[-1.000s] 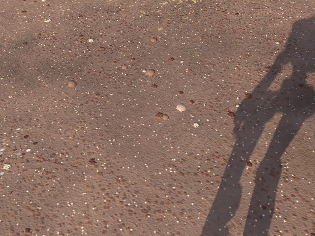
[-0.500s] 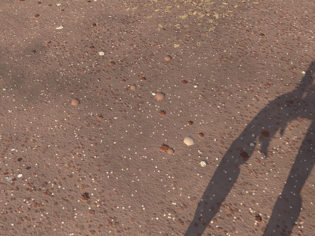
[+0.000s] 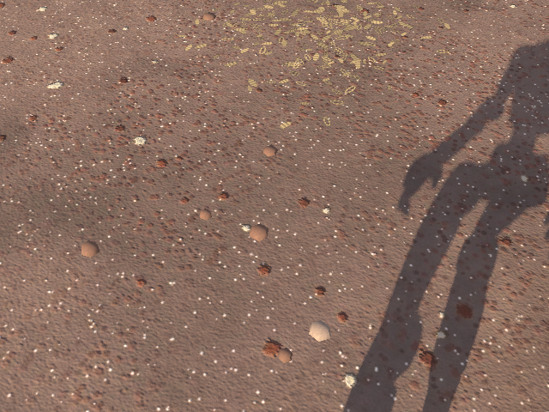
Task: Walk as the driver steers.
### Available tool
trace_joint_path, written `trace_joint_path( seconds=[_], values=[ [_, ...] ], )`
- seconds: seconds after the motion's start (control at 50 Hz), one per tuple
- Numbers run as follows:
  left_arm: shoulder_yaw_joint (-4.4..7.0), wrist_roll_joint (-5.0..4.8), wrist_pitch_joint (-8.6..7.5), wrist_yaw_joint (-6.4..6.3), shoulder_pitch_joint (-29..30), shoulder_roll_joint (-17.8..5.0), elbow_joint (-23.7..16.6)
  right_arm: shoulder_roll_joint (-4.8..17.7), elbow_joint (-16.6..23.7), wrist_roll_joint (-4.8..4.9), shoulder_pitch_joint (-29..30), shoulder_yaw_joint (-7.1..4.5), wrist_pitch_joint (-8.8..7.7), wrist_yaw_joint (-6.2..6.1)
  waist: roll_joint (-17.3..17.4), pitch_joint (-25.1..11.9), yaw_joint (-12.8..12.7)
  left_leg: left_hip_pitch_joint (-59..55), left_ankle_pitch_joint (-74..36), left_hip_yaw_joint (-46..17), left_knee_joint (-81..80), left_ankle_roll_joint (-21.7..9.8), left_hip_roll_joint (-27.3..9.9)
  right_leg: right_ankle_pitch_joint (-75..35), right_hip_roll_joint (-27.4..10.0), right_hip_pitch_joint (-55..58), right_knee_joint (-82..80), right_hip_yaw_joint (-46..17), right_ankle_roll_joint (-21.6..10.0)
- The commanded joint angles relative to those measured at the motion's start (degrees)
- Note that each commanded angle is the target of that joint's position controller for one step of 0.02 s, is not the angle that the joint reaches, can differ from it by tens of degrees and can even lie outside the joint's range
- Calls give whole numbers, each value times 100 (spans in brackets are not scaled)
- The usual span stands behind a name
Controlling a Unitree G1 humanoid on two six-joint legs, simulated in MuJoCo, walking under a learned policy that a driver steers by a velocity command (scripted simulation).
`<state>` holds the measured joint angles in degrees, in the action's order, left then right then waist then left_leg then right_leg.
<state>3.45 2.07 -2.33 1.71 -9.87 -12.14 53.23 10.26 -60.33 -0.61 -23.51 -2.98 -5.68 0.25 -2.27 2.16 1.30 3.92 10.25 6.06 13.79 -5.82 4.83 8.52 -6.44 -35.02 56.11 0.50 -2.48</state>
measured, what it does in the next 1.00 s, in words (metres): walks ahead: right foot, then left foot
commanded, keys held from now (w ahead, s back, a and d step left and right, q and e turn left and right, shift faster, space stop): w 0.76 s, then w+e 0.24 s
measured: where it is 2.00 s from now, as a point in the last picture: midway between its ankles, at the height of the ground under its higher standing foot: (309, 233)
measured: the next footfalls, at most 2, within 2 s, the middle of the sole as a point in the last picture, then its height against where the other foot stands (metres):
right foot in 0.26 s outside the picture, level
left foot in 0.84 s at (251, 356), level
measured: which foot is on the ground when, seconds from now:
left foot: down 0.00-0.28, up 0.30-0.82, down 0.84-1.00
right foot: up 0.00-0.24, down 0.26-0.84, up 0.86-1.00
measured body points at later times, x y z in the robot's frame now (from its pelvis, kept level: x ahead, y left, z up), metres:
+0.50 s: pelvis +0.28 -0.06 +0.00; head +0.30 -0.07 +0.45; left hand +0.28 +0.19 -0.14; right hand +0.35 -0.31 -0.15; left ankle +0.29 +0.09 -0.67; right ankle +0.28 -0.11 -0.75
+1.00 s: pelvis +0.55 -0.01 -0.01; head +0.58 +0.00 +0.44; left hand +0.57 +0.23 -0.16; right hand +0.62 -0.27 -0.14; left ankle +0.59 +0.05 -0.75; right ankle +0.45 -0.13 -0.66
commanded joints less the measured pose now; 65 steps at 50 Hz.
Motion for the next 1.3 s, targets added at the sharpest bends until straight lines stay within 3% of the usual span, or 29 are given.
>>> trace_joint_path(
  seconds=[0.02, 0.12, 0.18, 0.22, 0.24, 0.26, 0.28, 0.3, 0.32, 0.34, 0.36, 0.4, 0.46, 0.52, 0.62, 0.72, 0.78, 0.82, 0.84, 0.86, 0.88, 0.9, 0.92, 0.94, 0.98, 1.04, 1.1, 1.22, 1.3],
  values=[
    [-20, -38, -3, 36, 352, -134, -368, 566, 228, 8, -190, -47, -81, -9, 525, 350, -69, 161, -1763, -917, -777, -521, -1458, -614, -6, -306, -758, 203, 114],
    [-92, -81, -48, 24, 1181, -107, -641, 629, 71, -21, -686, -29, -76, -52, 616, 413, 181, -529, -2348, -741, -618, -501, -1555, -917, 239, -165, -1891, 435, -6],
    [-65, -75, -102, 8, 1336, -206, -762, 704, 3, -72, -726, -49, -44, -109, 630, 453, 131, -1057, -2952, -733, -304, -513, -1771, -472, 343, -74, -2258, 435, -209],
    [-7, -70, -153, -40, 893, -298, -658, 807, 12, -91, -540, -78, -27, -140, 692, 218, -132, -1145, -4308, -604, 341, -398, -1789, -9, 618, 686, -2492, 546, -408],
    [54, -60, -189, -82, 261, -390, -454, 865, 10, -96, -465, -96, -2, -141, 687, -110, -397, -1122, -4841, -532, 1084, -330, -1716, 81, 813, 1407, -2683, 610, -523],
    [138, -3, -244, -133, -724, -528, -118, 845, 42, -65, -365, -87, 25, -131, 513, -629, -802, -670, -4504, -346, 2212, -218, -1489, -190, 825, 2649, -2992, 580, -669],
    [268, 151, -284, -195, -1736, -997, 74, 645, 238, -2, -359, -22, 25, -108, -14, -1363, -1100, 567, -2494, -150, 3941, -109, -1187, 163, -408, 4172, -3002, -747, -968],
    [377, 157, -253, -154, -1866, -1448, 113, 98, 278, 226, -1100, 57, 38, -38, -1303, -1963, -703, 2598, 1946, -150, 5986, 100, -43, 494, -1916, 5490, -3741, -3629, -1794],
    [326, -58, -176, -112, -1339, -1150, 32, 655, 268, 69, -598, -81, 65, -57, -258, -1513, -608, 3077, 1692, -951, 6306, -12, -360, 990, -1585, 4931, -4058, -3637, -1563],
    [217, -112, -184, -97, -731, -811, -59, 655, 445, 41, -76, -98, 42, -30, -74, -676, -415, 3215, 1118, -919, 6094, -26, -608, 877, -1400, 4056, -4193, -2694, -1358],
    [136, -94, -228, -75, -486, -522, -62, 552, 474, 27, 132, -81, 23, -17, 151, -304, -283, 3030, 769, -893, 5774, -13, -793, 269, -1146, 3410, -4405, -2117, -1195],
    [39, -125, -298, -122, -498, -239, 83, 368, 417, -122, 21, -69, 158, 35, -30, -115, 7, 2521, 558, -844, 5275, 91, -995, -375, -716, 2726, -4616, -1292, -905],
    [42, -155, -408, -159, -954, -389, 286, 287, 465, -163, 184, -78, 305, 117, -47, -42, 93, 2605, 345, -677, 4961, 237, -1034, -1020, -559, 2646, -4776, -870, -907],
    [39, -160, -408, -165, -1285, -484, 370, 370, 718, -149, 958, -81, 370, 150, -58, 201, -34, 3247, -244, -537, 4427, 380, -1163, -1089, -466, 2809, -4985, -648, -868],
    [-21, -154, -392, -177, -1783, -442, 492, 326, 1060, -76, 2003, -13, 344, 168, -96, 340, -285, 3454, -948, -290, 3098, 479, -1051, -1821, -330, 3245, -4972, -320, -747],
    [-38, -89, -369, -241, -2195, -473, 677, 339, 1320, -64, 2693, 41, 286, 151, -167, 447, -471, 3437, -884, -113, 2218, 284, -832, -2496, -522, 4049, -4724, -213, -844],
    [-17, -56, -347, -289, -2080, -554, 717, 439, 1382, -63, 2606, 4, 209, 124, -185, 398, -300, 2954, -316, -66, 1857, 38, -640, -3624, -669, 4329, -4220, -205, -823],
    [11, -47, -323, -285, -1846, -683, 690, 615, 1089, -63, 1577, -99, 135, 36, -218, -124, 165, 1646, -28, 13, 1516, -151, -290, -4861, -557, 4223, -3061, -188, -699],
    [-2, -101, -312, -264, -1683, -664, 631, 788, 770, -132, 552, -186, 64, -24, -39, -672, 601, 226, -405, -149, 1189, -293, -439, -4260, -317, 3582, -1931, -51, -594],
    [-97, -255, -325, -215, -1746, -347, 403, 1337, 636, -307, -376, -330, 18, -102, 641, -1479, 794, -1506, 162, -1758, 1060, -633, -1871, -2075, 141, 2045, -124, 180, -431],
    [-131, -391, -280, -221, -2435, 4, 417, 1676, 663, -305, -367, -411, 63, -31, 1554, -2023, 418, -2377, 232, -4091, 420, -1193, -3211, 2254, 1060, 449, 1569, 164, -319],
    [27, -224, -212, -252, -1920, -556, 442, 1291, 745, -116, 162, -339, 123, 6, 562, -1399, 311, -1600, 858, -3782, 205, -959, -2879, 1760, 658, 171, 1853, -427, -413],
    [35, -195, -221, -216, -1508, -475, 308, 899, 838, -72, 745, -219, 108, 19, 428, -573, 128, -659, 885, -2910, -75, -745, -2671, 1229, 445, 130, 1632, -424, -410],
    [22, -177, -207, -192, -1351, -320, 287, 648, 857, -80, 1011, -150, 70, 31, 376, -198, -3, -76, 591, -2282, -327, -526, -2402, 917, 254, 269, 1359, -388, -401],
    [43, -50, -55, -108, -1419, -191, 297, 414, 745, -46, 981, -72, 4, -41, 618, 25, -233, 504, -19, -1386, -522, -229, -2038, 690, 109, 592, 1099, -329, -307],
    [59, -39, 99, -19, -1149, -65, 144, 553, 605, 8, 581, -96, -127, -78, 591, 67, -312, 480, -862, -734, -601, -159, -1967, 330, 59, 304, 990, -218, -222],
    [58, -52, 158, 38, -528, -94, -98, 608, 543, -18, 298, -101, -149, -94, 604, 203, -242, 302, -1266, -234, -654, -81, -1875, -276, -10, -289, 643, -109, -145],
    [-65, -46, 119, 133, 711, -14, -570, 656, 399, -29, -191, -64, -132, -154, 603, 421, 22, -124, -2345, 489, -566, -10, -1805, -980, 197, -181, -1276, 448, -154],
    [-82, 6, 76, 99, 931, -69, -669, 744, 174, -69, -568, -56, -36, -188, 660, 458, 34, -879, -3606, 641, -203, -141, -2018, -363, 494, 127, -2010, 703, -447]
  ],
)
Keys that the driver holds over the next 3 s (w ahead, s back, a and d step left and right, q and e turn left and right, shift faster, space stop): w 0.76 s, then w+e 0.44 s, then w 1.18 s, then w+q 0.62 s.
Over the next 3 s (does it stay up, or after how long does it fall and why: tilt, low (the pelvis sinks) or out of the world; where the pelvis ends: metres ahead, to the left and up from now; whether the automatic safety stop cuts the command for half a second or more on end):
stays up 1.57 -0.28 -0.01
